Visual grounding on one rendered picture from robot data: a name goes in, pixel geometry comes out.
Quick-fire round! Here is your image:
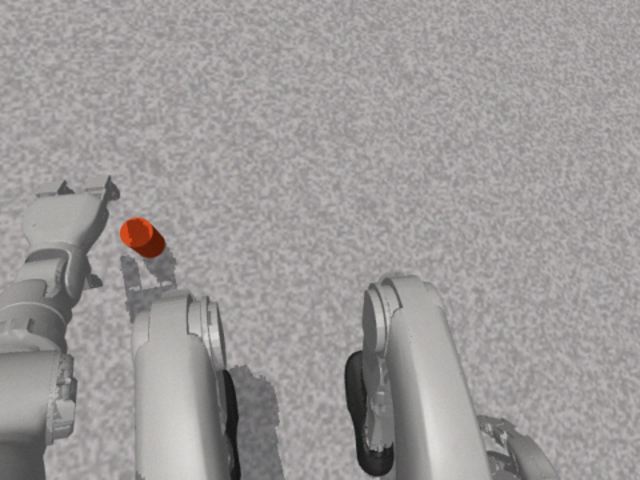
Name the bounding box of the can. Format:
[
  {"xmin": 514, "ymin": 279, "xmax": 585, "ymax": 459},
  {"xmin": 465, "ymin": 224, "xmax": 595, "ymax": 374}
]
[{"xmin": 120, "ymin": 217, "xmax": 165, "ymax": 258}]

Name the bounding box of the left robot hand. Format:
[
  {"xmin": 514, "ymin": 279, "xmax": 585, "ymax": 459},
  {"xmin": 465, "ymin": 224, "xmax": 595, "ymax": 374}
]
[{"xmin": 22, "ymin": 175, "xmax": 120, "ymax": 290}]

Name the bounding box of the left robot foot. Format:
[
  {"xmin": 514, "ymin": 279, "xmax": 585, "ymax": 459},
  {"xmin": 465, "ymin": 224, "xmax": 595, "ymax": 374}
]
[{"xmin": 223, "ymin": 370, "xmax": 241, "ymax": 480}]

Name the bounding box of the right robot hand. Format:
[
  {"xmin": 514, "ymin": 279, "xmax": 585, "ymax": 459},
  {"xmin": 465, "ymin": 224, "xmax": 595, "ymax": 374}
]
[{"xmin": 477, "ymin": 415, "xmax": 560, "ymax": 480}]

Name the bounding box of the right robot foot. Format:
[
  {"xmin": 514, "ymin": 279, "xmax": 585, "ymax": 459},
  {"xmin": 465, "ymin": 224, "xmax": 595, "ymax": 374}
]
[{"xmin": 345, "ymin": 350, "xmax": 394, "ymax": 476}]

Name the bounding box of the left robot arm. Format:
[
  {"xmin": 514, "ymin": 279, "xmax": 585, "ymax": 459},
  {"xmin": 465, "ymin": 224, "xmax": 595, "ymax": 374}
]
[{"xmin": 0, "ymin": 242, "xmax": 88, "ymax": 480}]

